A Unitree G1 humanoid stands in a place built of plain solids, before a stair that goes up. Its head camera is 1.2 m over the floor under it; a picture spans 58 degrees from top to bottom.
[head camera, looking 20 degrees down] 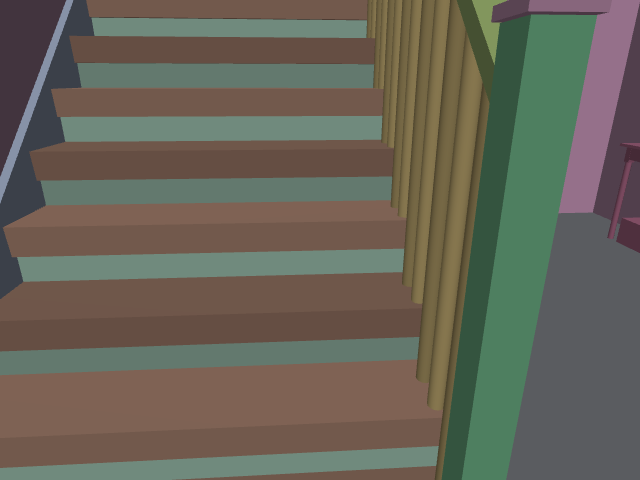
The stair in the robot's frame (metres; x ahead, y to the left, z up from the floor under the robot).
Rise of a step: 0.20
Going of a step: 0.22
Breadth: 1.30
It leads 4 degrees to the left of straight ahead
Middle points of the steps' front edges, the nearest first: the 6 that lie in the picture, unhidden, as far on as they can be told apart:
0.85 0.29 0.39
1.07 0.30 0.59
1.29 0.31 0.78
1.51 0.33 0.98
1.73 0.34 1.18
1.95 0.36 1.37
